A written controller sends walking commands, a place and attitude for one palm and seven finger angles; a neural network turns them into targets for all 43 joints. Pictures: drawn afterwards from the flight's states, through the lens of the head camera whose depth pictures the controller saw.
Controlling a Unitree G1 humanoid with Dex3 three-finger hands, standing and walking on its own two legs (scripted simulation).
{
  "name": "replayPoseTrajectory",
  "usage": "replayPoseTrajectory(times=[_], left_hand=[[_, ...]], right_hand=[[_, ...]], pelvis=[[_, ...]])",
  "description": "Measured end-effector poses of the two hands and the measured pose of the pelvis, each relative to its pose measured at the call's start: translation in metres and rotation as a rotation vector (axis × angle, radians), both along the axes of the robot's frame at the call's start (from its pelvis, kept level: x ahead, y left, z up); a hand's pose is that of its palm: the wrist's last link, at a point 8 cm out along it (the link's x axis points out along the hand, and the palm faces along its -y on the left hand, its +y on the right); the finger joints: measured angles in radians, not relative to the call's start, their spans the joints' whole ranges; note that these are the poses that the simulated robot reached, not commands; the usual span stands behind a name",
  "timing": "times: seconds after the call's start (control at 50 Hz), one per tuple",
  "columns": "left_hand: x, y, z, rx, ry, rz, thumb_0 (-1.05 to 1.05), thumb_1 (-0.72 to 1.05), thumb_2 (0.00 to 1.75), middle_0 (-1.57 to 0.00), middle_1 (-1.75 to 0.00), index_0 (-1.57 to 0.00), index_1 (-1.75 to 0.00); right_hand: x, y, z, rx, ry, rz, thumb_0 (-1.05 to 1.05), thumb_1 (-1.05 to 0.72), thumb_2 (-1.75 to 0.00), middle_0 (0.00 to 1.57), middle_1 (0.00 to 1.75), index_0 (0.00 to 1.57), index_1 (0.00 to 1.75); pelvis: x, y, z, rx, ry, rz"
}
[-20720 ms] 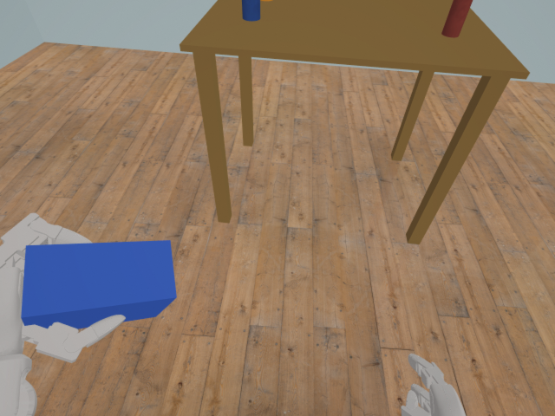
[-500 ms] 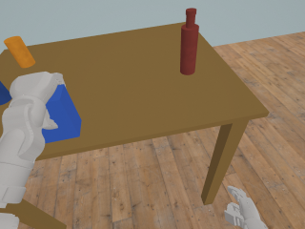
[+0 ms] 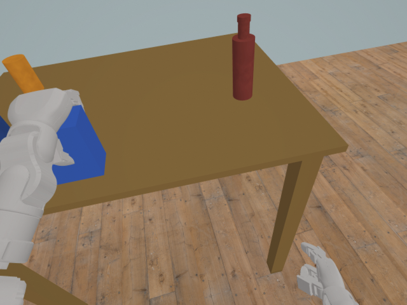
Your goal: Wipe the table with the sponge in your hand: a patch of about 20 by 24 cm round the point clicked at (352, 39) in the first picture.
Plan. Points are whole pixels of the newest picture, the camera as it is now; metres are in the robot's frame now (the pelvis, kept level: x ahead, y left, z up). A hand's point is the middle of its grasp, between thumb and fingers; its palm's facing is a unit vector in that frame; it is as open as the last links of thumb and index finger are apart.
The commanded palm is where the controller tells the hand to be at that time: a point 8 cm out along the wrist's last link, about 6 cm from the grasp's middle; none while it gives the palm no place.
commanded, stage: move the sponge above the wiping area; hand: left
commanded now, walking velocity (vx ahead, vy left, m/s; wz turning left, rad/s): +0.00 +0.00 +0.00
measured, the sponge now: (71, 154) +0.32 +0.32 +0.15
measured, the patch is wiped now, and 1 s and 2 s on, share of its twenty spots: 0.00 0.00 0.00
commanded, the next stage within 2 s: lower the sponge onto the table in 1.40 s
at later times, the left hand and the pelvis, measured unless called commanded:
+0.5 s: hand (65, 121) +0.35 +0.31 +0.22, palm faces +0.08 +0.04 -1.00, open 10.5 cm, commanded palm +0.30 +0.32 +0.28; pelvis +0.00 +0.00 +0.00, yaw +0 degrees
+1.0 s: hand (50, 124) +0.34 +0.33 +0.22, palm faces +0.12 +0.04 -0.99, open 10.5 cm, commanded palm +0.30 +0.32 +0.28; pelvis +0.01 +0.01 +0.00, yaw +1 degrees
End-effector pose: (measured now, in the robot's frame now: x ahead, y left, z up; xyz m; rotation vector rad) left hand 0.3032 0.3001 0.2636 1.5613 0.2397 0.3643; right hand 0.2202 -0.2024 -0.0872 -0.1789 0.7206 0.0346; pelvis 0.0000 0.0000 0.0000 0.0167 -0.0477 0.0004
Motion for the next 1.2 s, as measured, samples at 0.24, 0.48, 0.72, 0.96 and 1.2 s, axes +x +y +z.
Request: replayPoseTrajectory(times=[0.24,0.48,0.72,0.96,1.2], left_hand=[[-0.015,0.023,-0.016,-0.019,0.105,0.105,-0.01,-0.53,1.02,-0.69,-1.31,-0.71,-1.31],[0.023,-0.001,0.001,0.022,0.005,-0.056,0.0,-0.53,1.02,-0.7,-1.31,-0.71,-1.31],[0.003,0.028,-0.02,-0.036,0.107,0.096,0.0,-0.53,1.02,-0.69,-1.32,-0.71,-1.31],[0.005,0.016,-0.002,0.011,-0.036,-0.028,0.0,-0.53,1.02,-0.7,-1.31,-0.71,-1.31],[0.014,0.018,-0.015,-0.039,0.121,0.058,-0.01,-0.53,1.02,-0.69,-1.32,-0.71,-1.31]], right_hand=[[-0.006,-0.012,-0.005,-0.041,0.017,-0.009,0.01,-0.91,-0.9,0.2,0.3,0.2,0.3],[-0.016,-0.009,-0.004,-0.033,0.016,-0.044,0.01,-0.91,-0.9,0.2,0.3,0.2,0.3],[-0.013,-0.013,-0.013,-0.035,0.071,-0.048,0.01,-0.91,-0.9,0.2,0.3,0.2,0.3],[0.02,0.018,0.008,-0.032,-0.026,0.026,0.01,-0.91,-0.9,0.2,0.3,0.2,0.3],[0.015,0.023,0.003,0.011,-0.001,0.012,0.01,-0.91,-0.9,0.2,0.3,0.2,0.3]], pelvis=[[-0.006,-0.003,-0.001,-0.004,-0.005,0.027],[-0.002,0.0,0.0,-0.003,0.007,0.009],[0.006,0.008,-0.001,-0.005,0.019,0.006],[0.007,0.011,0.001,-0.012,0.009,0.022],[0.008,0.017,0.001,-0.012,0.025,0.014]])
